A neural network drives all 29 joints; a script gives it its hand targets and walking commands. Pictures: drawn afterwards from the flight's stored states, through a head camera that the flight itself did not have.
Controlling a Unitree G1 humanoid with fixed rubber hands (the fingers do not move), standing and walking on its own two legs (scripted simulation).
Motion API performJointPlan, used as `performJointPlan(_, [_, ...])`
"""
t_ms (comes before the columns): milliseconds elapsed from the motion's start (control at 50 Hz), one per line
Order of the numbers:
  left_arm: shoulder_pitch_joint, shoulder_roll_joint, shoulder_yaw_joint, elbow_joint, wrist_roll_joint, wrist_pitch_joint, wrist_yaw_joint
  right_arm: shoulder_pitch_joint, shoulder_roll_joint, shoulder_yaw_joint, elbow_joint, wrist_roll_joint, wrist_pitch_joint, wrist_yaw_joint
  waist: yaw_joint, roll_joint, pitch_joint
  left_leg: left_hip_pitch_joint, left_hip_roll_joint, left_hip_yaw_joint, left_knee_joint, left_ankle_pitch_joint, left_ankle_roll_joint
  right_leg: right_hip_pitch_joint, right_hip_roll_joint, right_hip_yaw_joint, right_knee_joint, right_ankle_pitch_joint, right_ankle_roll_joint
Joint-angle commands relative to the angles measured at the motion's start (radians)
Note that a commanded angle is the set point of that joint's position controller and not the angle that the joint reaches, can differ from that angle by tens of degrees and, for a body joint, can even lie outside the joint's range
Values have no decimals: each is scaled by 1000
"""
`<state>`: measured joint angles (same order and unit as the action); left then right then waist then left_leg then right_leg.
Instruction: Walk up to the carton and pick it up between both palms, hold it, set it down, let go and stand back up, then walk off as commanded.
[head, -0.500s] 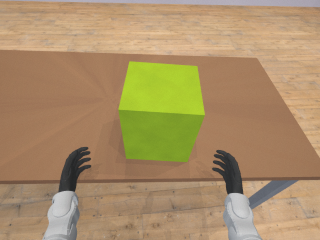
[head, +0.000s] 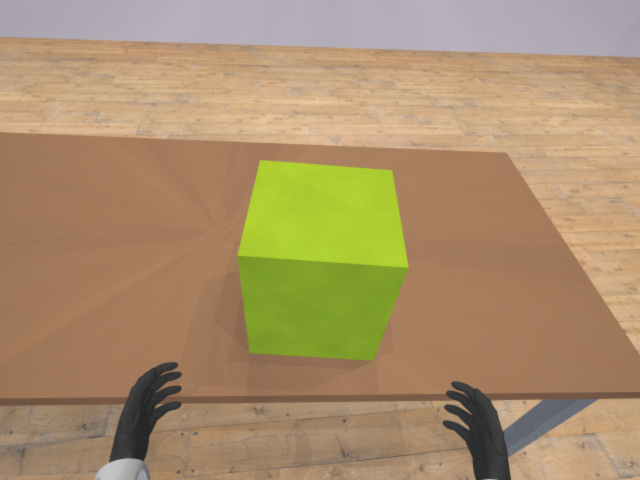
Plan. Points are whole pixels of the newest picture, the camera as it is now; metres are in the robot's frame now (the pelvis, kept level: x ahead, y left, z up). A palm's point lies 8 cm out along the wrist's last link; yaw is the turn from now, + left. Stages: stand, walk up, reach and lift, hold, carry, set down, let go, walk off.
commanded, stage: set down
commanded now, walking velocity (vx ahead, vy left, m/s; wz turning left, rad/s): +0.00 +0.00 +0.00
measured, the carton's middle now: (318, 264) +0.46 +0.01 -0.01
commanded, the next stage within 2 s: let go in 1.84 s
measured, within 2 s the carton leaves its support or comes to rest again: neither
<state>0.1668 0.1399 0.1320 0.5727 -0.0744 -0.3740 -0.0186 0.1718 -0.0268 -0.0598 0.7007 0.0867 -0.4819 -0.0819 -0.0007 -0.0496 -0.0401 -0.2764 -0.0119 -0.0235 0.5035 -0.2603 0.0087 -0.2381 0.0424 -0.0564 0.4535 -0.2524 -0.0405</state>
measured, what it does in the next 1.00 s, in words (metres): stands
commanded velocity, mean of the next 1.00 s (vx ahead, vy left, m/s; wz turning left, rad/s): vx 0.00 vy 0.00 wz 0.00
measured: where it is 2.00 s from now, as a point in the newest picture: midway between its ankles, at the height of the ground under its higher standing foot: outside the picture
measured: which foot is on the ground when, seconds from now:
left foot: down 0.00-1.00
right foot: down 0.00-1.00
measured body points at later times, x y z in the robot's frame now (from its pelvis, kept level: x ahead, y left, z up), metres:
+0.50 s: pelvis +0.00 +0.01 +0.00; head -0.01 +0.05 +0.45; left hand +0.19 +0.24 -0.05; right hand +0.17 -0.19 -0.05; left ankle +0.00 +0.11 -0.74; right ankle -0.01 -0.09 -0.74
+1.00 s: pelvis +0.00 +0.01 +0.00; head -0.01 +0.05 +0.45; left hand +0.18 +0.24 -0.08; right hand +0.17 -0.20 -0.07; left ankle +0.00 +0.11 -0.74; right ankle -0.01 -0.09 -0.74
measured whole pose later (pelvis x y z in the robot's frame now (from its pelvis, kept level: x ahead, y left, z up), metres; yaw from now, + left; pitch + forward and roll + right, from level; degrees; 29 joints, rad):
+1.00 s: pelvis +0.00 +0.01 +0.00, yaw +0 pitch -1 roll -2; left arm 0.24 0.15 0.07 0.48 -0.07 -0.06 0.05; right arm 0.20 -0.10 -0.03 0.75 0.09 -0.31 0.03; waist 0.00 -0.05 -0.02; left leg -0.22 -0.01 -0.02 0.50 -0.27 0.02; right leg -0.16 0.04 -0.06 0.40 -0.23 -0.04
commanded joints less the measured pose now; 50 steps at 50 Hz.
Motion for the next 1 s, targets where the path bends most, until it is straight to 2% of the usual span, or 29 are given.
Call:
performJointPlan(0, [32, 62, -165, -203, -8, -21, 2, -34, -79, 142, -152, 97, -71, 61, 41, 72, -36, 237, 29, 8, -76, 376, -62, 110, -38, 126, -107, 201, -16])
performJointPlan(40, [9, 23, -169, -170, 18, 2, 8, -66, -71, 136, -114, 80, -64, 89, 62, 93, -46, 229, 38, 4, -94, 364, -73, 96, -28, 120, -115, 162, -25])
performJointPlan(80, [36, 61, -160, -300, -5, -25, 19, -23, -73, 142, -241, 114, -80, 90, 71, 90, -78, 230, 36, 15, -90, 388, -68, 121, -34, 121, -103, 202, -16])
performJointPlan(100, [36, 42, -174, -219, 11, 10, 16, -15, -81, 132, -137, 94, -62, 95, 48, 100, -39, 247, 35, 7, -92, 381, -75, 98, -29, 120, -120, 185, -24])
performJointPlan(140, [17, 32, -185, -296, 0, 9, 23, -26, -81, 114, -181, 97, -68, 98, 34, 87, -82, 267, 37, 13, -92, 381, -73, 115, -27, 113, -121, 198, -22])
performJointPlan(160, [31, 52, -169, -194, 29, 32, 21, -8, -111, 119, -73, 88, -45, 97, 34, 102, -26, 265, 34, 13, -99, 352, -77, 92, -32, 118, -131, 162, -20])
performJointPlan(200, [47, 39, -179, -225, 27, 47, 23, 9, -112, 93, -82, 69, -37, 95, 15, 97, -29, 276, 44, 10, -105, 359, -75, 103, -32, 112, -131, 183, -24])
performJointPlan(280, [77, 76, -164, -250, 28, 61, 39, 50, -158, 79, -87, 84, -40, 84, 6, 86, -6, 285, 41, 20, -110, 375, -74, 111, -28, 102, -147, 198, -23])
performJointPlan(300, [85, 83, -153, -252, 49, 65, 49, 57, -181, 80, -69, 88, -43, 89, 28, 120, -6, 268, 36, 26, -108, 394, -79, 123, -20, 100, -143, 189, -26])
performJointPlan(320, [91, 91, -152, -198, 53, 87, 45, 44, -190, 70, -41, 68, -30, 83, 14, 107, 36, 257, 41, 20, -115, 378, -81, 118, -23, 103, -145, 187, -24])
performJointPlan(360, [80, 81, -150, -243, 55, 106, 47, 28, -196, 77, -58, 79, -23, 86, 24, 122, 32, 278, 39, 27, -119, 391, -78, 102, -25, 92, -151, 200, -23])
performJointPlan(380, [78, 77, -159, -170, 59, 124, 38, 26, -182, 80, -38, 60, -11, 86, 5, 86, 53, 275, 42, 27, -124, 351, -78, 87, -26, 92, -167, 162, -26])
performJointPlan(400, [62, 99, -159, -270, 36, 111, 43, 32, -179, 80, -102, 77, -15, 82, 13, 93, 22, 280, 42, 36, -125, 356, -72, 91, -34, 103, -162, 173, -26])
performJointPlan(500, [20, 77, -180, -225, 59, 159, 68, -13, -201, 68, -80, 66, 23, 111, 21, 119, 71, 204, 53, 28, -160, 241, -71, 96, -15, 79, -156, 58, -39])
performJointPlan(560, [-12, 97, -191, -184, 63, 199, 68, -48, -193, 49, -69, 45, 69, 107, 11, 124, 95, 161, 60, 30, -182, 83, -60, 95, -31, 80, -159, -30, -40])
performJointPlan(580, [-28, 95, -190, -190, 66, 211, 75, -50, -200, 50, -57, 32, 78, 111, 16, 136, 97, 149, 65, 35, -189, 93, -59, 95, -32, 76, -151, -16, -37])
performJointPlan(620, [-8, 103, -201, -203, 41, 197, 79, -24, -195, 49, -128, 47, 69, 114, 26, 86, 58, 136, 56, 33, -178, 138, -52, 111, -17, 71, -144, 22, -35])
performJointPlan(660, [-37, 93, -214, -245, 38, 217, 84, -44, -201, 28, -125, 43, 86, 113, 23, 115, 67, 140, 67, 31, -181, 125, -57, 85, -22, 69, -141, 19, -40])
performJointPlan(700, [-33, 112, -209, -178, 67, 251, 79, -62, -201, 36, -63, 26, 126, 114, 10, 129, 94, 124, 71, 26, -189, 93, -61, 113, -25, 73, -140, 5, -37])
performJointPlan(720, [-45, 107, -198, -224, 54, 256, 82, -55, -204, 38, -67, 24, 131, 112, 19, 137, 88, 129, 66, 38, -184, 122, -60, 108, -26, 70, -143, 27, -34])
performJointPlan(760, [-60, 113, -205, -231, 54, 269, 84, -72, -220, 14, -73, 15, 139, 111, 14, 139, 90, 113, 69, 33, -191, 88, -58, 103, -21, 67, -135, 2, -39])
performJointPlan(780, [-25, 109, -197, -259, 41, 250, 90, -25, -213, 18, -124, 21, 127, 111, 21, 111, 39, 140, 67, 33, -179, 163, -56, 124, -19, 59, -130, 69, -32])
performJointPlan(820, [-26, 131, -193, -169, 58, 293, 64, -19, -203, 26, -43, -13, 162, 98, -3, 102, 84, 168, 56, 44, -164, 158, -54, 100, -41, 81, -147, 80, -21])
performJointPlan(860, [-6, 125, -183, -221, 69, 291, 74, -5, -224, 25, -35, -3, 145, 107, 14, 139, 30, 193, 54, 44, -154, 241, -62, 112, -26, 65, -137, 133, -25])
performJointPlan(880, [4, 146, -178, -251, 58, 284, 73, -12, -223, 19, -82, 1, 146, 104, 8, 121, 28, 173, 64, 38, -156, 238, -61, 126, -26, 70, -133, 142, -23])
performJointPlan(920, [2, 117, -180, -210, 73, 311, 74, -17, -240, 22, -24, -7, 161, 112, 2, 136, 42, 189, 60, 40, -156, 260, -72, 108, -15, 67, -139, 124, -34])
performJointPlan(940, [18, 128, -175, -251, 65, 296, 74, -3, -249, 7, -81, -6, 145, 108, 7, 119, 6, 202, 56, 41, -147, 299, -70, 119, -9, 58, -134, 160, -26])
performJointPlan(960, [1, 124, -173, -150, 92, 339, 63, -35, -239, 18, 17, -34, 175, 111, 9, 124, 61, 206, 57, 48, -153, 252, -70, 81, -22, 67, -151, 111, -29])
performJointPlan(980, [13, 129, -178, -279, 51, 298, 71, -6, -241, 16, -132, -3, 140, 113, 19, 102, -5, 211, 57, 54, -150, 297, -64, 100, -13, 63, -135, 160, -27])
